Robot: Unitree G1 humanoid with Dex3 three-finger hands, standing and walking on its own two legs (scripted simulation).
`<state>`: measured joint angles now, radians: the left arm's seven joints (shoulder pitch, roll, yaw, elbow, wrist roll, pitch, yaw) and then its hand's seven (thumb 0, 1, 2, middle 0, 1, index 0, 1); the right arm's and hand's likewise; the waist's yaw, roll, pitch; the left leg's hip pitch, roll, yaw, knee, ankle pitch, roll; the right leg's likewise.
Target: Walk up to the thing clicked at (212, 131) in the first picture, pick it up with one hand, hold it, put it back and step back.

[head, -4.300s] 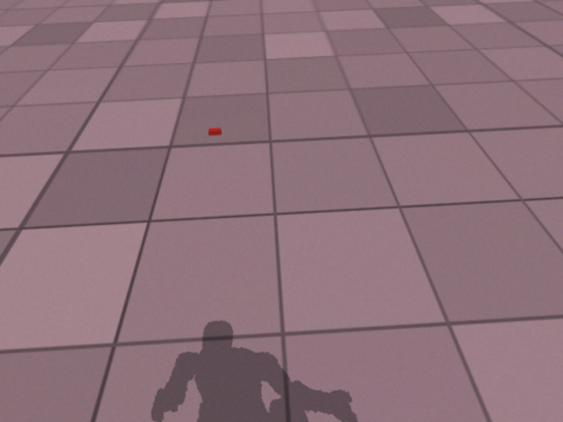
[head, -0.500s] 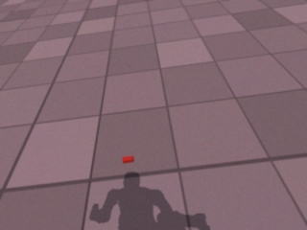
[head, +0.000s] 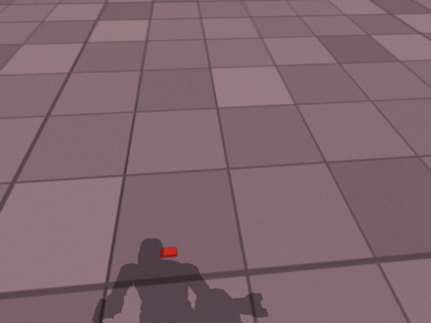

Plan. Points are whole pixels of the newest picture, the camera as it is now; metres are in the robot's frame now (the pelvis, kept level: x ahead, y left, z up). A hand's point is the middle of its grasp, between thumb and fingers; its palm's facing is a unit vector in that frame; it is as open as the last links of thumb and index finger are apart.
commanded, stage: walk up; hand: left
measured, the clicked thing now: (168, 252) +0.60 +0.23 -0.75
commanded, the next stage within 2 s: none
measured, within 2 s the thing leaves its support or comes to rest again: neither
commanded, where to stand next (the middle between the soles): +0.25 +0.00 m, yaw -1 degrees
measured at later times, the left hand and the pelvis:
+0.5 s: hand (79, 317) +0.19 +0.29 -0.14, palm faces -0.04 -0.90 -0.44, open 7.4 cm; pelvis +0.14 +0.01 -0.01, yaw -1 degrees
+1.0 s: hand (92, 297) +0.24 +0.29 -0.15, palm faces -0.04 -0.94 -0.35, open 7.4 cm; pelvis +0.18 +0.03 +0.00, yaw -2 degrees
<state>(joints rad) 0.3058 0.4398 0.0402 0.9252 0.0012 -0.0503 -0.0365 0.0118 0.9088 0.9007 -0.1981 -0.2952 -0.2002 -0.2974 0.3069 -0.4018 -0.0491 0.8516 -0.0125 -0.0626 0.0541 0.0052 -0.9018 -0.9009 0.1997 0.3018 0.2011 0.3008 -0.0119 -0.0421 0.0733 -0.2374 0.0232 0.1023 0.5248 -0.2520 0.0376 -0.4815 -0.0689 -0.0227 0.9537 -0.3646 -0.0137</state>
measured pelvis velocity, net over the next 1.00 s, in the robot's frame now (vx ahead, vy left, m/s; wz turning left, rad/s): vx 0.18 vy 0.03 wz -0.04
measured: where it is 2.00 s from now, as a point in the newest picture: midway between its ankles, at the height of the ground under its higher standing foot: outside the picture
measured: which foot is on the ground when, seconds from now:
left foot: down 0.00-0.20, up 0.22-0.52, down 0.54-1.00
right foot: up 0.00-0.16, down 0.18-1.00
